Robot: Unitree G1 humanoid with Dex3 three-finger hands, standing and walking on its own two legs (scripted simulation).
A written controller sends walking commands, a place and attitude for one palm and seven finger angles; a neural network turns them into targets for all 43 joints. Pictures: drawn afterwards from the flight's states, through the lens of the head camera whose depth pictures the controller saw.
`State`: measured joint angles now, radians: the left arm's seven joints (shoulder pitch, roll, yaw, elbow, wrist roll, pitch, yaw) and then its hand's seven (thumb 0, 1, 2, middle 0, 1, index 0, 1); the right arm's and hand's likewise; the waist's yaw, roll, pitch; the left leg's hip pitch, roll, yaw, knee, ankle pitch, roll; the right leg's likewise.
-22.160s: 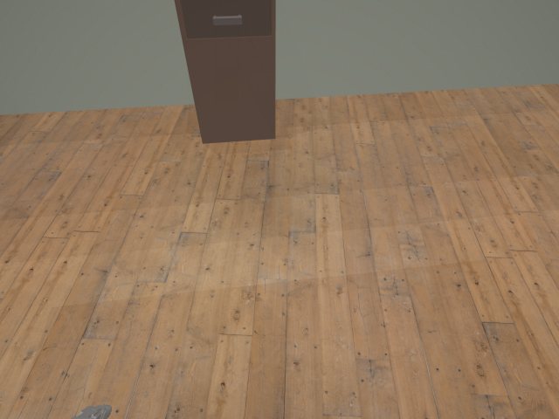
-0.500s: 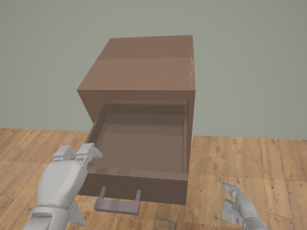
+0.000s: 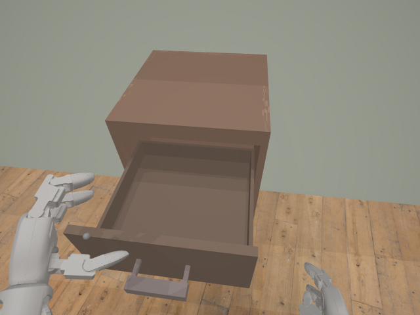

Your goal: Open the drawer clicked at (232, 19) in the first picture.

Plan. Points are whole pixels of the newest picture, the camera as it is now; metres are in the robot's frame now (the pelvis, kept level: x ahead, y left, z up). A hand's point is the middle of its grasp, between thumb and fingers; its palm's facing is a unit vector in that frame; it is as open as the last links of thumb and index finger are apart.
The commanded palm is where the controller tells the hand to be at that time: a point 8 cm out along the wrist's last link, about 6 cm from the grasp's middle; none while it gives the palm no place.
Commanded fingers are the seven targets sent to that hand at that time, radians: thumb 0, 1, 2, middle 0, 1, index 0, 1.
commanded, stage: draw the hand back to the body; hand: left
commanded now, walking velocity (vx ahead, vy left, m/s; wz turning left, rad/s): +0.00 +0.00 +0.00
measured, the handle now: (159, 277) +0.21 +0.14 -0.08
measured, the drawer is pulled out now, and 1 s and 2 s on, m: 0.30 0.30 0.30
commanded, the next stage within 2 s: step back with the hand held close in 0.62 s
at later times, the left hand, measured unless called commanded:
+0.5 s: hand (51, 235) +0.18 +0.24 +0.16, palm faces +0.41 -0.82 -0.40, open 8.1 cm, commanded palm +0.13 +0.28 +0.18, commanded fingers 0.00 0.90 0.90 -0.20 -0.30 -0.20 -0.30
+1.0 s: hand (60, 238) +0.17 +0.23 +0.16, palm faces +0.29 -0.81 -0.51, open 7.4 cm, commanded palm +0.11 +0.28 +0.18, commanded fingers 0.00 0.90 0.90 -0.20 -0.30 -0.20 -0.30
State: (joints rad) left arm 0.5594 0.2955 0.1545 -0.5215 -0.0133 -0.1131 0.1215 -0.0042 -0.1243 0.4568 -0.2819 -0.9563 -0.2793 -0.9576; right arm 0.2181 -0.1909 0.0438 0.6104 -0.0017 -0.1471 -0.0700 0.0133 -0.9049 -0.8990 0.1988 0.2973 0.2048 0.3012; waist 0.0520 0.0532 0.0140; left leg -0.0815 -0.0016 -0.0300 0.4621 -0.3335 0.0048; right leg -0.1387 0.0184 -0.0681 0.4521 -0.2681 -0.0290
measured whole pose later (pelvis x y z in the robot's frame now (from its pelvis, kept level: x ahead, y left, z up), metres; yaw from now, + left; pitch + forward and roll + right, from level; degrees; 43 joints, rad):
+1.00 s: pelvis -0.02 +0.00 +0.00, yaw +0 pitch +2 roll +0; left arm 0.64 0.36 0.33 -0.56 -0.03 -0.19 0.11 0.02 0.89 0.90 -0.21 -0.30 -0.21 -0.30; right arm 0.16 -0.23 -0.01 0.57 0.03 -0.04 -0.07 0.01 -0.91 -0.90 0.20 0.30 0.21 0.30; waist -0.01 0.05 0.03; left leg -0.21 -0.02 -0.02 0.47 -0.29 0.01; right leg -0.27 0.00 -0.06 0.46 -0.22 -0.02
